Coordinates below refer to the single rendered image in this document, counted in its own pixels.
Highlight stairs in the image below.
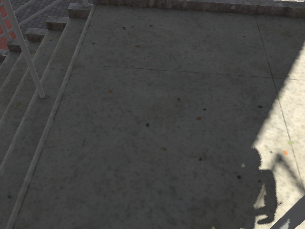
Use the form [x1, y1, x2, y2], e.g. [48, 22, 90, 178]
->
[0, 17, 87, 229]

